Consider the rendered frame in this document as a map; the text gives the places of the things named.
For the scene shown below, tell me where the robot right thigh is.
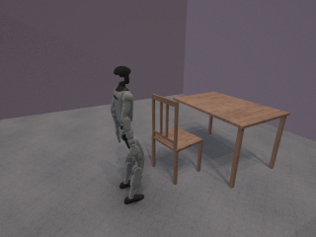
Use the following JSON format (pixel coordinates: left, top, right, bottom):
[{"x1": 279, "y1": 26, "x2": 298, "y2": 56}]
[{"x1": 124, "y1": 136, "x2": 145, "y2": 174}]

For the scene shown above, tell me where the robot left hand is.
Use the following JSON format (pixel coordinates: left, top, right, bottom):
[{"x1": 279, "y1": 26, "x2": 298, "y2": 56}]
[{"x1": 116, "y1": 129, "x2": 121, "y2": 143}]

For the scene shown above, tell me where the left robot forearm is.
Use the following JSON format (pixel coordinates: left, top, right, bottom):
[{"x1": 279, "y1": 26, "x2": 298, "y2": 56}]
[{"x1": 111, "y1": 112, "x2": 120, "y2": 129}]

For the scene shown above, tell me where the table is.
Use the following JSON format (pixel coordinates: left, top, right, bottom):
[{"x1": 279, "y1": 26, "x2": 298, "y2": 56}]
[{"x1": 173, "y1": 91, "x2": 290, "y2": 189}]

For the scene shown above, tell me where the robot left upper arm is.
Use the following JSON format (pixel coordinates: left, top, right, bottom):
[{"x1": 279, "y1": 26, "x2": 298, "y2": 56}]
[{"x1": 111, "y1": 88, "x2": 116, "y2": 114}]

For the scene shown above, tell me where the right robot forearm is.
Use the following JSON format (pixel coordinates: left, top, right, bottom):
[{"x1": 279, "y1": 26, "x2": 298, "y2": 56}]
[{"x1": 122, "y1": 118, "x2": 136, "y2": 147}]

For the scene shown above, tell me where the robot right hand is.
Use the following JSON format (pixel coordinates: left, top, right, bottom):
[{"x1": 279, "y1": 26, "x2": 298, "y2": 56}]
[{"x1": 129, "y1": 145, "x2": 142, "y2": 163}]

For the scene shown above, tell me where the robot right shin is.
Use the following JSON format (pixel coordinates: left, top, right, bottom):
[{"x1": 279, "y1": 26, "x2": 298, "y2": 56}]
[{"x1": 128, "y1": 167, "x2": 144, "y2": 199}]

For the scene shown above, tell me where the robot right upper arm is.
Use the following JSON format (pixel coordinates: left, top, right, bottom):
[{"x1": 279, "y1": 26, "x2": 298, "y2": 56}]
[{"x1": 120, "y1": 91, "x2": 133, "y2": 123}]

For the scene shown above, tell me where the chair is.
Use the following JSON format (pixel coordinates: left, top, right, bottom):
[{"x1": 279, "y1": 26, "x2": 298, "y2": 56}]
[{"x1": 151, "y1": 94, "x2": 203, "y2": 185}]

